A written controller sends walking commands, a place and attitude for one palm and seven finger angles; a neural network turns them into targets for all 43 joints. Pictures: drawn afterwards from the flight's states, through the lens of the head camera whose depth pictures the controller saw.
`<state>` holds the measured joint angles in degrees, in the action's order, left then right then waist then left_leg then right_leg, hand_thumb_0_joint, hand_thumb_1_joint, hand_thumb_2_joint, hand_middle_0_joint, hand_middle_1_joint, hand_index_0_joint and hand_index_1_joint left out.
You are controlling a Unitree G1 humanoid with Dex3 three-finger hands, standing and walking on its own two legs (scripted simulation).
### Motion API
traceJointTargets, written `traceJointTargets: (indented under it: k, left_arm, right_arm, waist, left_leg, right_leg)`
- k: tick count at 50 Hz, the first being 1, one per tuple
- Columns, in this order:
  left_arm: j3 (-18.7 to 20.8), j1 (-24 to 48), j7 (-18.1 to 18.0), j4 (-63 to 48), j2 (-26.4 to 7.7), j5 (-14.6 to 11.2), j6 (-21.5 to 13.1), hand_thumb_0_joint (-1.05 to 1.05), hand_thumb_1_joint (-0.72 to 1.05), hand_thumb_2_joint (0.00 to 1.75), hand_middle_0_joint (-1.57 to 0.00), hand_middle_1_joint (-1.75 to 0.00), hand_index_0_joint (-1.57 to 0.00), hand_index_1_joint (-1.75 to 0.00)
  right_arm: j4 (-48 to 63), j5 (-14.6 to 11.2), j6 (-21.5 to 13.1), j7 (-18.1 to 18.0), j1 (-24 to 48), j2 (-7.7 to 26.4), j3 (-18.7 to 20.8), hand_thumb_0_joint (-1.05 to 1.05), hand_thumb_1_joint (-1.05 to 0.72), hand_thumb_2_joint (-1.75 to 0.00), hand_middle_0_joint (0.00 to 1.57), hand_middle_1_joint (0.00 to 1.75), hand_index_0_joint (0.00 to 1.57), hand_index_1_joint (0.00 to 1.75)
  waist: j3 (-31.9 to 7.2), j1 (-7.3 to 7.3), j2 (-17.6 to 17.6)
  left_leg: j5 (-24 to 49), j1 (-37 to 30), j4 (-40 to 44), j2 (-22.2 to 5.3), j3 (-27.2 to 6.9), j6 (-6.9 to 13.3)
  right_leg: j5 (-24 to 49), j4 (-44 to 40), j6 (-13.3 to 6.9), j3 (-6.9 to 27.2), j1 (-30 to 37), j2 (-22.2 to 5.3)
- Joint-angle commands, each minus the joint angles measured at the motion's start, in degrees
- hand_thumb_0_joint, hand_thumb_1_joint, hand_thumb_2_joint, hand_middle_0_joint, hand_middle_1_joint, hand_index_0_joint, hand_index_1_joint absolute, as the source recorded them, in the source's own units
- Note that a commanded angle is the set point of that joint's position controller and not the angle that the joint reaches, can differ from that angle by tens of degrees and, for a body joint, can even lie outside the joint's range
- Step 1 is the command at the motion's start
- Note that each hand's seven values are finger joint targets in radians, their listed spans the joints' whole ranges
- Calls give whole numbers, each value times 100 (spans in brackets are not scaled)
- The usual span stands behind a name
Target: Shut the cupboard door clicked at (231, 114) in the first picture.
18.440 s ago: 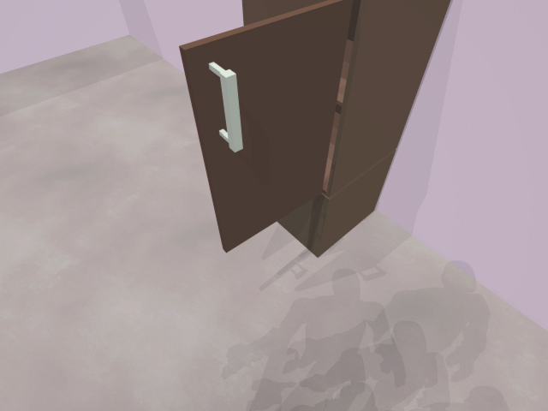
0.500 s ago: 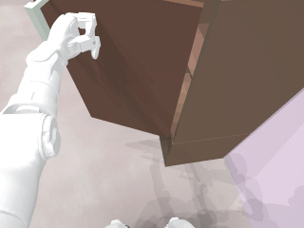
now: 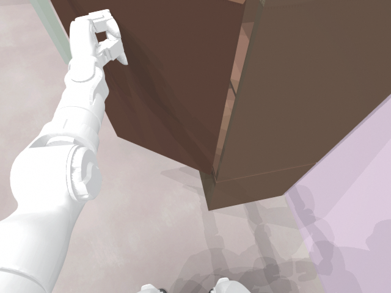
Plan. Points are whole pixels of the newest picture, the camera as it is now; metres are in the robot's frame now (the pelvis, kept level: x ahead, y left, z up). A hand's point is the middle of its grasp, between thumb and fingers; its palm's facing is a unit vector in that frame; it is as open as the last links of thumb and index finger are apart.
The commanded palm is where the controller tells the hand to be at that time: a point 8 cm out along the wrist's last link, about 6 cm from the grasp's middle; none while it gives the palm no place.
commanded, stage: pull the fist back off the door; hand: left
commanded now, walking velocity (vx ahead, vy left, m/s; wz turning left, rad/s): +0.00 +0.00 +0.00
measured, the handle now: (61, 24) +0.63 +0.18 +0.17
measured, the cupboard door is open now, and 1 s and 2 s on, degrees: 54 54 54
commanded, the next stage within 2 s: draw the hand back to the body in 0.58 s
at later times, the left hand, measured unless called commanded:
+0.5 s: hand (112, 83) +0.45 +0.08 +0.18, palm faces +0.00 -1.00 +0.00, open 3.1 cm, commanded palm +0.43 +0.13 +0.17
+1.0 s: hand (82, 111) +0.40 +0.12 +0.17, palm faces +0.02 -1.00 +0.00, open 3.1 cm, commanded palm +0.35 +0.17 +0.18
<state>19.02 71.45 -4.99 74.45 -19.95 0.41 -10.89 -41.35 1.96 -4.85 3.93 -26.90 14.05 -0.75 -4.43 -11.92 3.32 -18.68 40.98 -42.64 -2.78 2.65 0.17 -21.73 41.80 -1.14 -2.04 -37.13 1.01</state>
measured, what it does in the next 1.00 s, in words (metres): stands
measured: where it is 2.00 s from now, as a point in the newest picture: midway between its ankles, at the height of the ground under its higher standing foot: outside the picture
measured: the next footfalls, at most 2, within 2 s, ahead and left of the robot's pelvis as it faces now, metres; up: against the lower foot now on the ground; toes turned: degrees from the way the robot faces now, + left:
none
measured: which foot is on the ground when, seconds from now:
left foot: down 0.00-1.00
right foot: down 0.00-1.00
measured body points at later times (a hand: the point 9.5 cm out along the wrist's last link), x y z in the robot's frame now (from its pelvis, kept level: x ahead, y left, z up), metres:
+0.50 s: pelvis +0.00 -0.01 +0.02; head +0.02 -0.02 +0.47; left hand +0.44 +0.13 +0.18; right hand +0.11 -0.27 -0.10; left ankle +0.01 +0.12 -0.71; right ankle -0.03 -0.11 -0.71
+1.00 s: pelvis -0.01 +0.00 +0.02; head -0.01 -0.03 +0.47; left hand +0.39 +0.17 +0.17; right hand +0.05 -0.25 -0.11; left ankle +0.01 +0.12 -0.71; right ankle -0.03 -0.11 -0.71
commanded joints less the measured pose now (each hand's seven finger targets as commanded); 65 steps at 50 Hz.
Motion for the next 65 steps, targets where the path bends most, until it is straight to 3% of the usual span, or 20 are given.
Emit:
traceJointTargets:
  k: [1,5,9,11,13,15,19,25,28,35,37,38,41,43,45,51,60,61,62,65]
  left_arm:
    - [213,2786,281,-1941,-1265,-290,-537,0,90,90,-130,-150,-130,-150]
    - [80,1730,332,-2167,-938,-367,-662,0,90,90,-130,-150,-130,-150]
    - [-53,846,392,-2620,-634,-486,-398,0,90,90,-130,-150,-130,-150]
    - [-318,605,431,-2996,-258,-601,-253,0,90,90,-130,-150,-130,-150]
    - [-416,481,415,-3471,-194,-682,-171,0,90,90,-130,-150,-130,-150]
    - [-753,545,374,-3973,172,-698,-152,0,90,90,-130,-150,-130,-150]
    - [-930,365,280,-4227,344,-744,-35,0,90,90,-130,-150,-130,-150]
    - [-1222,446,166,-4149,623,-774,100,0,90,90,-130,-150,-130,-150]
    - [-1073,815,99,-3835,357,-746,56,0,90,90,-130,-150,-130,-150]
    - [-1061,1094,143,-2935,398,-723,-129,0,90,90,-130,-150,-130,-150]
    - [-709,434,210,-3008,141,-766,-191,0,90,90,-130,-150,-130,-150]
    - [-344,-78,241,-3098,-230,-793,-217,0,90,90,-130,-150,-130,-150]
    - [-466,-875,479,-4114,-155,-789,-227,0,90,90,-130,-150,-130,-150]
    - [-520,-1496,599,-4610,-128,-863,-102,0,90,90,-130,-150,-130,-150]
    - [-657,-1590,717,-5237,-7,-987,89,0,90,90,-130,-150,-130,-150]
    - [-811,-2060,850,-6909,-22,-1155,497,0,90,90,-130,-150,-130,-150]
    - [-619,-3848,1196,-7733,-126,-1387,1372,0,90,90,-116,-135,-116,-135]
    - [-969,-4194,743,-8428,-325,-834,900,0,90,90,-113,-132,-113,-132]
    - [-945,-4732,526,-8187,-156,-744,795,0,90,90,-111,-129,-111,-129]
    - [-913,-5308,280,-8732,-267,-611,649,0,90,90,-102,-120,-102,-120]
  right_arm:
    - [394,-91,-41,-172,-875,1040,438,0,-90,-90,20,30,20,30]
    - [444,-165,-53,-178,-720,948,448,0,-90,-90,20,30,20,30]
    - [563,-266,3,-198,-439,918,473,0,-90,-90,20,30,20,30]
    - [647,-317,15,-213,-232,867,481,0,-90,-90,20,30,20,30]
    - [687,-342,33,-257,-108,868,505,0,-90,-90,20,30,20,30]
    - [736,-387,-15,-276,173,773,446,0,-90,-90,20,30,20,30]
    - [740,-434,-46,-361,488,773,435,0,-90,-90,20,30,20,30]
    - [790,-472,-50,-456,995,697,314,0,-90,-90,20,30,20,30]
    - [716,-455,-30,-505,1012,727,277,0,-90,-90,20,30,20,30]
    - [678,-440,-101,-469,962,733,217,0,-90,-90,20,30,20,30]
    - [793,-428,-132,-444,928,753,228,0,-90,-90,20,30,20,30]
    - [847,-404,-113,-446,871,803,247,0,-90,-90,20,30,20,30]
    - [1102,-463,-96,-422,1065,737,256,0,-90,-90,20,30,20,30]
    - [1189,-497,-65,-430,1126,756,289,0,-90,-90,20,30,20,30]
    - [1257,-561,-68,-478,1322,734,283,0,-90,-90,20,30,20,30]
    - [1270,-598,-200,-687,1702,657,234,0,-90,-90,20,30,20,30]
    - [1460,-639,-229,-778,2223,642,90,0,-90,-90,20,30,20,30]
    - [1517,-511,-207,-810,2290,489,42,0,-90,-90,20,30,20,30]
    - [1435,-448,-159,-808,2267,501,39,0,-90,-90,20,30,20,30]
    - [1491,-399,70,-779,2274,497,31,0,-90,-90,20,30,20,30]
  waist:
    - [-3168,216,-73]
    - [-2662,391,-324]
    - [-2382,570,-476]
    - [-2230,591,-512]
    - [-2257,619,-518]
    - [-2080,630,-237]
    - [-1840,629,-624]
    - [-1463,639,-577]
    - [-1343,575,-784]
    - [-1398,543,-608]
    - [-1821,806,-593]
    - [-2012,971,-831]
    - [-2088,1133,-732]
    - [-1879,1181,-979]
    - [-1551,1161,-868]
    - [-1318,1197,-249]
    - [-989,1351,-479]
    - [-289,1289,-339]
    - [-153,1271,-431]
    - [-313,1303,-524]
  left_leg:
    - [2307,-2601,259,313,-228,186]
    - [2401,-2560,381,313,-113,207]
    - [2555,-2650,529,328,-17,227]
    - [2488,-2697,601,346,46,240]
    - [2437,-2835,662,354,51,248]
    - [2383,-3064,709,354,22,238]
    - [2048,-3161,809,355,-19,250]
    - [1312,-3162,947,389,-72,226]
    - [1046,-3015,979,381,-144,224]
    - [931,-2822,924,372,-185,174]
    - [1143,-2842,937,387,-152,167]
    - [1327,-2773,968,384,-148,178]
    - [1647,-2828,1040,367,-8,201]
    - [1603,-2811,1149,342,19,226]
    - [1449,-2920,1247,330,58,248]
    - [1302,-3450,1468,327,17,267]
    - [1410,-3637,1673,333,-81,222]
    - [1322,-3650,1859,356,-60,220]
    - [1235,-3655,1908,333,-104,208]
    - [1478,-3882,2028,289,-98,218]
  right_leg:
    - [3147,-605,90,88,1396,231]
    - [3411,-689,104,53,1587,245]
    - [3691,-776,96,14,1883,215]
    - [3794,-868,119,32,1969,197]
    - [3775,-917,123,22,2148,167]
    - [3567,-961,95,10,1956,161]
    - [3239,-1072,110,5,1919,134]
    - [2358,-1221,103,35,1684,66]
    - [1985,-1260,114,63,1654,26]
    - [1829,-1150,84,78,1411,25]
    - [2066,-1062,44,78,1766,32]
    - [2269,-1023,45,63,2119,29]
    - [2781,-1027,52,90,2452,33]
    - [2709,-1146,80,61,2595,36]
    - [2542,-1310,106,73,2465,59]
    - [2002,-1610,81,68,2400,70]
    - [2071,-1724,78,-44,2596,19]
    - [1841,-2090,123,155,2343,-87]
    - [1691,-2121,117,98,2342,-80]
    - [1925,-2191,106,103,2697,-71]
